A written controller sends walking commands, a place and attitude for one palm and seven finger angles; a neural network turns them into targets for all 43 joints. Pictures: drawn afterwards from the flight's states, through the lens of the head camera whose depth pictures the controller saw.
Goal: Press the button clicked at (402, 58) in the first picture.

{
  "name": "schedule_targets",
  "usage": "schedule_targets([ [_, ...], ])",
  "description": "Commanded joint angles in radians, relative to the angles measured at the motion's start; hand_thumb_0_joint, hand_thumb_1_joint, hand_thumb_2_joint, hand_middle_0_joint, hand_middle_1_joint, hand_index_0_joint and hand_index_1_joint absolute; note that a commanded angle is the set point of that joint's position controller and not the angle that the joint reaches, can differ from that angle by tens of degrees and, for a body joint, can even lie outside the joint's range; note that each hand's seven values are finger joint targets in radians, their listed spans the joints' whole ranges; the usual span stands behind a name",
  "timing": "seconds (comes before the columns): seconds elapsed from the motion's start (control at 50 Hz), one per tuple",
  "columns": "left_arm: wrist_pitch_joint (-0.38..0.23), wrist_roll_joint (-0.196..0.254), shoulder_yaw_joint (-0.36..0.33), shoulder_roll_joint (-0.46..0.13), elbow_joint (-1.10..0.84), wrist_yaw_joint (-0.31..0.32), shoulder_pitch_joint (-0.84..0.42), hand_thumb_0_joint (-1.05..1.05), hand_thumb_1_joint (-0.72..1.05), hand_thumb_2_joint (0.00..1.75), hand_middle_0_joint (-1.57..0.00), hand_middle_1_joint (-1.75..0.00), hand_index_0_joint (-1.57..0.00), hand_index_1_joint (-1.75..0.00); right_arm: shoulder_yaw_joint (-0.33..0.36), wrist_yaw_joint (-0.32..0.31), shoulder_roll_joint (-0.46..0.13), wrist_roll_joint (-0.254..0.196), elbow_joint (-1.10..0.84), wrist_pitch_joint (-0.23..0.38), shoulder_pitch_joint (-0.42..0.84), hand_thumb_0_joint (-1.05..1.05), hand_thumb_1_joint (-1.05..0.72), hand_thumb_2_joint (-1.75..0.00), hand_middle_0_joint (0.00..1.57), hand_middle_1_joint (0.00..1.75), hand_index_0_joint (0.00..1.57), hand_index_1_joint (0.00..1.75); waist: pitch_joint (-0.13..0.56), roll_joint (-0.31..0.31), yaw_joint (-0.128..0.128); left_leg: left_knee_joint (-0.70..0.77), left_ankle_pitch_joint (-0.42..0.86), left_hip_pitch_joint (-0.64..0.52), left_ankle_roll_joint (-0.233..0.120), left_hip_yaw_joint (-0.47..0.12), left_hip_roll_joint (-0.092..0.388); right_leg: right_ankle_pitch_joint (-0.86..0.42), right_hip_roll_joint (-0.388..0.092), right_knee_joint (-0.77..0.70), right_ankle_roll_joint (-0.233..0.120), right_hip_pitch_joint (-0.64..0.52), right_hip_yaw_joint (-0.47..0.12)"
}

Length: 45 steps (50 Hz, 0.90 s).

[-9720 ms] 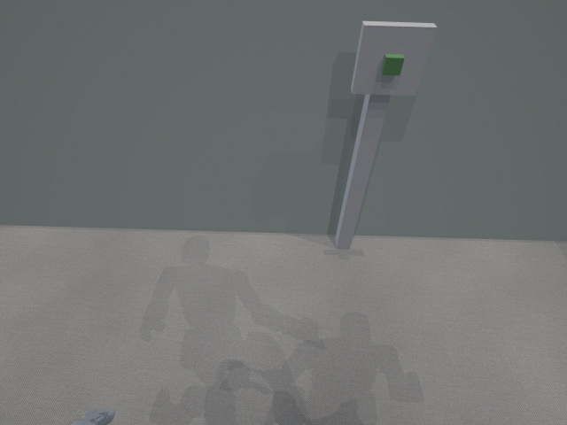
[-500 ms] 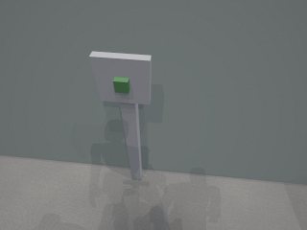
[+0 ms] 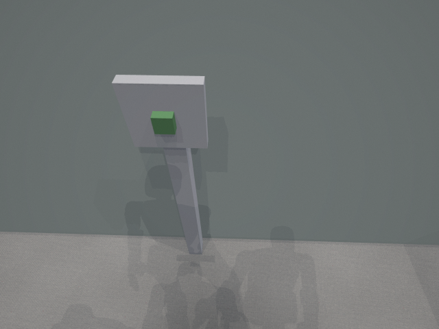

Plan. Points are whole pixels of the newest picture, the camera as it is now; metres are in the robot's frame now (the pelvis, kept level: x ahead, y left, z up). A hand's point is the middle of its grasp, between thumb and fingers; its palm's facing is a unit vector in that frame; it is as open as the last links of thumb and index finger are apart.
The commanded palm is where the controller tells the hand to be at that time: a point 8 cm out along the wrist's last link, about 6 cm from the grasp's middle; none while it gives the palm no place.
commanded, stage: look again from close up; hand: left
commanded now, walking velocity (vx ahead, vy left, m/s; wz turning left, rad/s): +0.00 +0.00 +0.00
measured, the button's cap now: (164, 121) +0.51 +0.14 +0.09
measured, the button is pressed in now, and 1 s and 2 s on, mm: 0 0 0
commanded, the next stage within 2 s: raise the hand and make a fist in 0.32 s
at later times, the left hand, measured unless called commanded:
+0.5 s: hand out of the picture +0.05 +0.17 -0.14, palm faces +0.16 -0.96 -0.23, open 7.2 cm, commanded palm +0.10 +0.21 -0.06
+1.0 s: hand out of the picture +0.11 +0.17 -0.01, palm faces +0.16 -0.98 -0.06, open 4.3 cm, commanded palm +0.11 +0.21 -0.01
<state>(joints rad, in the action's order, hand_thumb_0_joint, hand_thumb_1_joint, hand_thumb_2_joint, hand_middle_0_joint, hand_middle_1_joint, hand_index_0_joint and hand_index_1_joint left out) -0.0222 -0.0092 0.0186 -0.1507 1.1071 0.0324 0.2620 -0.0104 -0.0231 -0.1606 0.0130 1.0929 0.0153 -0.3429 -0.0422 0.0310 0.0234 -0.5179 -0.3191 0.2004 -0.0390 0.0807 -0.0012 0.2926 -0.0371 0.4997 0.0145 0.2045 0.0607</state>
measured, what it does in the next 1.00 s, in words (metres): lowers itself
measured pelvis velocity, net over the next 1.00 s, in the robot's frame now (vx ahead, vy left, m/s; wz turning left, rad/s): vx -0.04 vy -0.04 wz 0.06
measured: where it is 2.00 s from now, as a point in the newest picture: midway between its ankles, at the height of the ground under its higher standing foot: outside the picture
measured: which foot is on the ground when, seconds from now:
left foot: down 0.00-1.00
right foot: down 0.00-1.00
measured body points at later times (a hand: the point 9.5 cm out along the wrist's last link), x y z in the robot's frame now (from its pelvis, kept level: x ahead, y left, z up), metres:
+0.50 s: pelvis +0.00 -0.01 +0.00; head +0.02 -0.02 +0.45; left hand +0.04 +0.22 -0.13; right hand +0.02 -0.25 -0.15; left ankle -0.03 +0.09 -0.74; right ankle -0.02 -0.13 -0.74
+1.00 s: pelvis -0.04 -0.04 -0.07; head +0.00 -0.03 +0.38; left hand +0.10 +0.22 -0.01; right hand +0.20 -0.26 -0.10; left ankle -0.03 +0.09 -0.74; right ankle -0.02 -0.13 -0.74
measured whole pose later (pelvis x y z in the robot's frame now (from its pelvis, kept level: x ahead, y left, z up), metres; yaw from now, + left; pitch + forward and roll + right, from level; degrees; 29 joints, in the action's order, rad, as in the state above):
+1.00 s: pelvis -0.04 -0.04 -0.07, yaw +3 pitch +10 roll -2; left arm -0.57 0.27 -0.18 -0.20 -0.02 -0.28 0.53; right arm 0.03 -0.04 -0.25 -0.02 0.50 0.24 -0.15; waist 0.11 0.00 -0.05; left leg -1.09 -0.50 0.77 0.02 -0.04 0.05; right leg 0.49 -0.02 1.04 -0.06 0.73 0.16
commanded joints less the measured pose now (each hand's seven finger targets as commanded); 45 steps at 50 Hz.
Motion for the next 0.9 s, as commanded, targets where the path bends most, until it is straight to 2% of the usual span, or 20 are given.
schedule_targets([
  [0.0, -0.008, 0.001, -0.013, -0.085, -0.029, 0.009, 0.053, 0.0, 0.9, 0.9, -0.2, -0.3, -0.2, -0.3, 0.008, -0.006, -0.09, 0.0, -0.043, 0.027, -0.043, 0.0, -0.9, -0.9, 0.2, 0.3, 0.2, 0.3, 0.007, -0.034, -0.02, 0.113, 0.305, 0.029, -0.015, -0.134, 0.118, -0.156, -0.058, -0.029, -0.055, -0.028, -0.055],
  [0.1, -0.001, 0.0, -0.012, -0.079, -0.022, 0.008, 0.065, 0.0, 0.9, 0.9, -0.2, -0.3, -0.2, -0.3, 0.006, -0.006, -0.081, -0.001, -0.029, 0.022, -0.041, 0.0, -0.9, -0.9, 0.2, 0.3, 0.2, 0.3, -0.073, -0.044, -0.023, 0.159, 0.195, 0.052, -0.015, -0.133, 0.109, -0.102, -0.055, -0.055, -0.049, 0.013, -0.067],
  [0.24, -0.003, -0.001, -0.016, -0.079, -0.013, 0.007, 0.081, 0.0, 0.9, 0.9, -0.2, -0.3, -0.2, -0.3, 0.007, -0.008, -0.075, -0.002, -0.007, 0.024, -0.031, 0.0, -0.9, -0.9, 0.2, 0.3, 0.2, 0.3, -0.049, -0.062, -0.024, 0.161, 0.218, 0.01, -0.013, -0.118, 0.102, -0.144, -0.065, -0.072, -0.046, 0.005, -0.074],
  [0.38, -0.006, -0.001, -0.02, -0.083, -0.005, 0.007, 0.094, 0.0, 0.9, 0.9, -0.2, -0.3, -0.2, -0.3, 0.008, -0.012, -0.073, -0.002, 0.008, 0.025, -0.015, 0.0, -0.9, -0.9, 0.2, 0.3, 0.2, 0.3, -0.01, -0.025, -0.027, 0.145, 0.286, -0.028, -0.008, -0.102, 0.105, -0.219, -0.073, -0.076, -0.049, -0.023, -0.074],
  [0.4, -0.016, -0.011, -0.026, -0.119, 0.022, 0.046, 0.165, 0.0, 0.9, 0.9, -0.2, -0.3, -0.2, -0.3, 0.019, -0.002, -0.115, -0.015, -0.069, 0.023, 0.083, 0.0, -0.9, -0.9, 0.2, 0.3, 0.2, 0.3, -0.044, -0.193, -0.06, -0.054, 0.33, 0.077, 0.025, -0.087, 0.124, -0.587, -0.126, -0.093, -0.029, -0.01, -0.128],
  [0.42, -0.236, 0.191, -0.13, -0.326, -1.527, 0.033, -0.573, 0.0, 0.9, 0.9, -0.23, -0.33, -0.23, -0.33, 0.044, -0.05, -0.28, -0.056, -0.398, 0.175, 0.047, 0.0, -0.9, -0.9, 0.2, 0.3, 0.2, 0.3, 0.458, 0.011, 0.072, 0.07, 0.445, -0.198, 0.001, -0.079, 0.015, -0.512, -0.021, 0.008, -0.043, -0.084, -0.059],
  [0.44, -0.174, 0.109, -0.13, -0.26, -1.262, 0.071, -0.172, 0.0, 0.9, 0.9, -0.25, -0.36, -0.25, -0.36, 0.013, -0.081, -0.183, -0.045, -0.34, 0.26, 0.152, 0.0, -0.9, -0.9, 0.2, 0.3, 0.2, 0.3, 0.437, 0.197, -0.022, 0.073, 0.601, -0.25, -0.001, -0.058, 0.047, -0.304, 0.021, 0.042, -0.059, -0.048, -0.041],
  [0.46, -0.123, 0.134, -0.094, -0.184, -1.162, 0.122, -0.141, 0.0, 0.9, 0.9, -0.28, -0.39, -0.28, -0.39, 0.037, -0.08, -0.184, -0.05, -0.277, 0.281, 0.138, 0.0, -0.9, -0.9, 0.2, 0.3, 0.2, 0.3, 0.329, 0.199, 0.005, 0.068, 0.505, -0.151, 0.035, -0.067, 0.055, -0.157, 0.017, 0.041, -0.046, 0.023, -0.002],
  [0.48, -0.021, 0.135, 0.017, 0.019, -0.988, 0.121, 0.13, 0.0, 0.9, 0.9, -0.31, -0.42, -0.31, -0.42, 0.039, -0.067, -0.144, -0.065, -0.272, 0.28, 0.099, 0.0, -0.9, -0.9, 0.2, 0.3, 0.2, 0.3, 0.218, 0.132, 0.011, 0.077, 0.449, -0.078, 0.031, -0.088, 0.058, -0.129, 0.013, 0.026, -0.036, 0.073, 0.013],
  [0.5, -0.033, 0.171, 0.059, 0.044, -1.191, 0.094, 0.031, 0.0, 0.9, 0.9, -0.34, -0.45, -0.34, -0.45, 0.039, -0.063, -0.173, -0.073, -0.357, 0.294, 0.126, 0.0, -0.9, -0.9, 0.2, 0.3, 0.2, 0.3, 0.106, 0.121, 0.007, 0.066, 0.377, -0.024, 0.03, -0.106, 0.048, -0.163, 0.011, 0.015, -0.034, 0.078, 0.025],
  [0.52, -0.072, 0.165, -0.001, -0.028, -1.228, 0.082, 0.025, 0.0, 0.9, 0.9, -0.36, -0.48, -0.36, -0.48, 0.055, -0.068, -0.206, -0.061, -0.374, 0.312, 0.136, 0.0, -0.9, -0.9, 0.2, 0.3, 0.2, 0.3, 0.13, 0.073, 0.022, 0.032, 0.314, -0.01, 0.026, -0.099, 0.036, -0.158, 0.013, 0.004, -0.034, 0.102, 0.029],
  [0.56, -0.147, 0.15, -0.051, -0.042, -1.142, 0.047, 0.1, 0.0, 0.9, 0.9, -0.42, -0.54, -0.42, -0.54, 0.067, -0.06, -0.215, -0.037, -0.436, 0.325, 0.136, 0.0, -0.9, -0.9, 0.2, 0.3, 0.2, 0.3, 0.065, -0.094, 0.036, -0.039, 0.233, 0.103, 0.017, -0.104, 0.007, -0.103, 0.027, 0.03, -0.031, 0.202, 0.049],
  [0.6, -0.243, 0.177, -0.068, 0.029, -0.948, -0.041, 0.287, 0.0, 0.9, 0.9, -0.47, -0.6, -0.47, -0.6, 0.083, -0.043, -0.2, -0.023, -0.486, 0.318, 0.159, 0.0, -0.9, -0.9, 0.2, 0.3, 0.2, 0.3, 0.021, -0.333, -0.019, -0.115, 0.15, 0.256, 0.028, -0.097, -0.001, -0.035, 0.035, 0.097, -0.021, 0.302, 0.057],
  [0.64, -0.373, 0.224, -0.154, -0.006, -0.902, -0.163, 0.45, 0.0, 0.9, 0.9, -0.53, -0.66, -0.53, -0.66, 0.103, -0.018, -0.198, -0.022, -0.54, 0.308, 0.196, 0.0, -0.9, -0.9, 0.2, 0.3, 0.2, 0.3, 0.065, -0.392, -0.08, -0.181, 0.102, 0.387, 0.042, -0.077, -0.017, -0.041, 0.031, 0.167, -0.021, 0.293, 0.027],
  [0.66, -0.426, 0.239, -0.224, -0.06, -0.874, -0.233, 0.509, 0.0, 0.9, 0.9, -0.56, -0.69, -0.56, -0.69, 0.115, 0.001, -0.203, -0.029, -0.57, 0.297, 0.207, 0.0, -0.9, -0.9, 0.2, 0.3, 0.2, 0.3, 0.105, -0.326, -0.114, -0.213, 0.131, 0.403, 0.053, -0.064, -0.029, -0.128, 0.019, 0.205, -0.03, 0.248, 0.0],
  [0.7, -0.528, 0.263, -0.257, -0.114, -0.925, -0.368, 0.46, 0.0, 0.9, 0.9, -0.61, -0.75, -0.61, -0.75, 0.119, 0.024, -0.214, -0.03, -0.64, 0.286, 0.247, 0.0, -0.9, -0.9, 0.2, 0.3, 0.2, 0.3, 0.185, -0.181, -0.097, -0.29, 0.155, 0.437, 0.059, -0.044, -0.044, -0.254, -0.001, 0.279, -0.035, 0.219, -0.031],
  [0.76, -0.521, 0.261, -0.329, -0.207, -1.095, -0.39, 0.383, 0.0, 0.9, 0.9, -0.69, -0.84, -0.69, -0.84, 0.115, 0.024, -0.196, -0.035, -0.708, 0.254, 0.258, 0.0, -0.9, -0.9, 0.2, 0.3, 0.2, 0.3, 0.266, 0.03, -0.12, -0.329, 0.136, 0.459, 0.042, -0.014, -0.045, -0.192, -0.006, 0.31, -0.041, 0.243, -0.072],
  [0.84, -0.577, 0.295, -0.294, -0.177, -1.425, -0.307, 0.108, 0.0, 0.9, 0.9, -0.81, -0.96, -0.81, -0.96, 0.098, 0.001, -0.164, -0.028, -0.74, 0.249, 0.201, 0.0, -0.9, -0.9, 0.2, 0.3, 0.2, 0.3, 0.343, 0.119, -0.036, -0.395, 0.091, 0.418, 0.02, -0.05, -0.016, -0.051, 0.017, 0.32, -0.034, 0.353, -0.093],
  [0.86, -0.607, 0.299, -0.267, -0.182, -1.495, -0.293, 0.005, 0.0, 0.9, 0.9, -0.83, -0.99, -0.83, -0.99, 0.086, -0.005, -0.169, -0.021, -0.728, 0.249, 0.179, 0.0, -0.9, -0.9, 0.2, 0.3, 0.2, 0.3, 0.314, 0.073, 0.009, -0.425, 0.057, 0.442, 0.016, -0.073, -0.005, -0.004, 0.026, 0.326, -0.028, 0.41, -0.102],
  [0.88, -0.636, 0.293, -0.256, -0.176, -1.513, -0.285, -0.015, 0.0, 0.9, 0.9, -0.86, -1.02, -0.86, -1.02, 0.089, -0.014, -0.169, -0.022, -0.713, 0.254, 0.166, 0.0, -0.9, -0.9, 0.2, 0.3, 0.2, 0.3, 0.334, 0.056, 0.02, -0.446, 0.043, 0.444, 0.013, -0.08, 0.0, 0.033, 0.028, 0.323, -0.03, 0.429, -0.113],
])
